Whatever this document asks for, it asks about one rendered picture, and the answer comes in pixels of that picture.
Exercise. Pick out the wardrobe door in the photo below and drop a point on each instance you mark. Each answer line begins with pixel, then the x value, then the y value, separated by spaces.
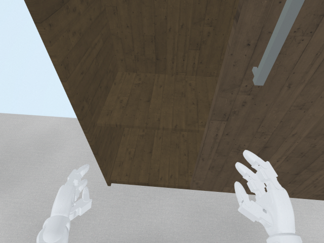
pixel 281 122

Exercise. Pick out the robot right forearm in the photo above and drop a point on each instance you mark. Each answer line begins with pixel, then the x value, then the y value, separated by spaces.
pixel 284 238

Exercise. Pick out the right robot hand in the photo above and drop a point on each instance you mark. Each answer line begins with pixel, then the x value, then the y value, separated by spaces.
pixel 280 215

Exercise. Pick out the left robot hand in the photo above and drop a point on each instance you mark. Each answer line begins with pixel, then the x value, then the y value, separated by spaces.
pixel 64 202

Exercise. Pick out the robot left forearm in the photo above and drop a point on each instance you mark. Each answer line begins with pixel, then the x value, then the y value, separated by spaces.
pixel 55 230

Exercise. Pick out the handle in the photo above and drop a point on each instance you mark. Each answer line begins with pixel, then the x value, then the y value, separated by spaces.
pixel 279 35

